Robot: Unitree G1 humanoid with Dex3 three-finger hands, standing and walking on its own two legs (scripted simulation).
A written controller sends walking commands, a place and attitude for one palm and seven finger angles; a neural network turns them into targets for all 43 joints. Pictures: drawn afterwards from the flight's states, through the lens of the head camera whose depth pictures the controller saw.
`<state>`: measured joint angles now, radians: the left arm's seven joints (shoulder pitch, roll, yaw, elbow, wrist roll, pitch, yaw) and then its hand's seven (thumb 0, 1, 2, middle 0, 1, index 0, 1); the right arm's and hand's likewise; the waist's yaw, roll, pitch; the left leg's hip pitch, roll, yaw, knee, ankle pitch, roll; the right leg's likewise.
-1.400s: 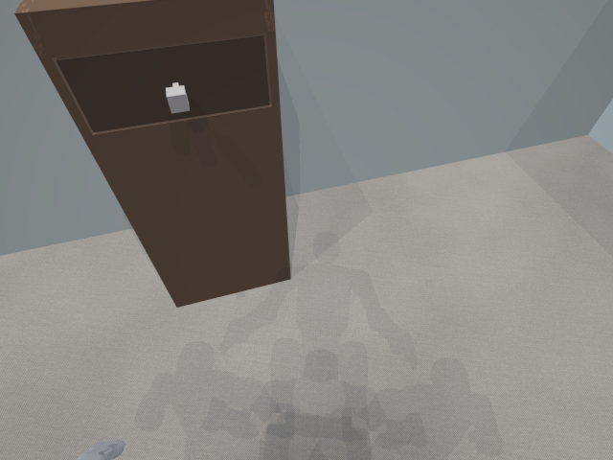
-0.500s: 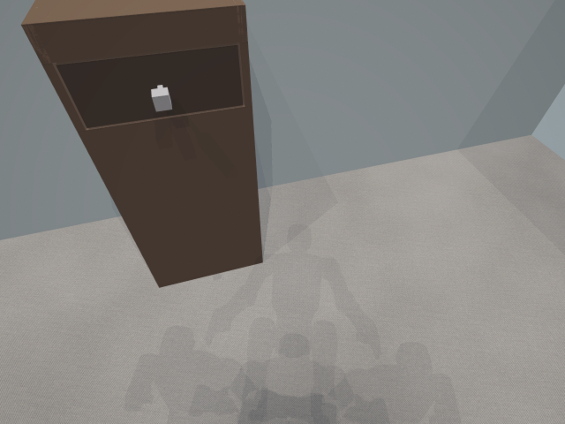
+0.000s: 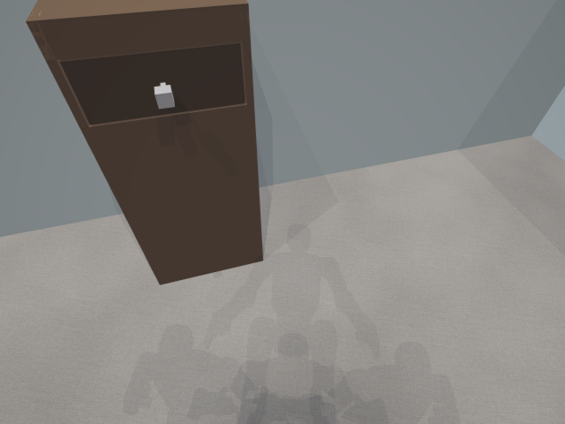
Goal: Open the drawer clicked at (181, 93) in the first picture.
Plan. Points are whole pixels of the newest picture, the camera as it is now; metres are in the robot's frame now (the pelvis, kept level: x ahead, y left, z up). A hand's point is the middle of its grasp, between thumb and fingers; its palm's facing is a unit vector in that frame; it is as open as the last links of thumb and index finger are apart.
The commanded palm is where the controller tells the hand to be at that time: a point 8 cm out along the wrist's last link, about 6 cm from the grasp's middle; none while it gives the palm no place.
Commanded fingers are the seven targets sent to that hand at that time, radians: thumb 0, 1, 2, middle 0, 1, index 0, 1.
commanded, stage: look at it before walking up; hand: left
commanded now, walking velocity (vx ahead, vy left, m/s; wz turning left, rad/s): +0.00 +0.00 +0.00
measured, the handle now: (164, 92) +0.77 +0.33 +0.07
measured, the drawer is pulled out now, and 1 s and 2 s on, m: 0.00 0.00 0.00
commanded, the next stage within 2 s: turn to face it in 0.04 s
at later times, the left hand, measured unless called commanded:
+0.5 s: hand out of the picture +0.04 +0.23 -0.18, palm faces +0.08 -0.96 -0.27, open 7.3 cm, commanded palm none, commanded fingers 0.00 0.90 0.90 -0.20 -0.30 -0.20 -0.30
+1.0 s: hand out of the picture -0.04 +0.20 -0.17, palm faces +0.27 -0.92 -0.27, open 7.3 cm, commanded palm none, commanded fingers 0.00 0.90 0.90 -0.20 -0.30 -0.20 -0.30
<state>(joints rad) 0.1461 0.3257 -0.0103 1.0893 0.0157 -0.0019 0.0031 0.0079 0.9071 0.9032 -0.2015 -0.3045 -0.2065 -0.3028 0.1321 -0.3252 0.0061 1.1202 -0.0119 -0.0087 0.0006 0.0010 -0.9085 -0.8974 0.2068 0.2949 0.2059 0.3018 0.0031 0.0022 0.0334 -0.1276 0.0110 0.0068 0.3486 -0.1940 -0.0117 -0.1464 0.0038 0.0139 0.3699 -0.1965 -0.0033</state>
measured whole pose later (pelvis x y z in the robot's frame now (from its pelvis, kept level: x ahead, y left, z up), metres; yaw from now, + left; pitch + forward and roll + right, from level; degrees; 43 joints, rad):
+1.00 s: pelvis -0.05 -0.01 -0.01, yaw +15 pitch +0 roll +0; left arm 0.23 0.19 0.03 0.97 0.02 0.02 0.03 0.01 0.91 0.90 -0.20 -0.30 -0.20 -0.30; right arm 0.25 -0.21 -0.06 1.01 -0.02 0.06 0.00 0.00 -0.91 -0.90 0.21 0.29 0.20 0.30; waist -0.01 0.04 0.02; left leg -0.39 -0.07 -0.10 0.64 -0.32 0.00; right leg -0.20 -0.01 -0.03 0.50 -0.30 0.00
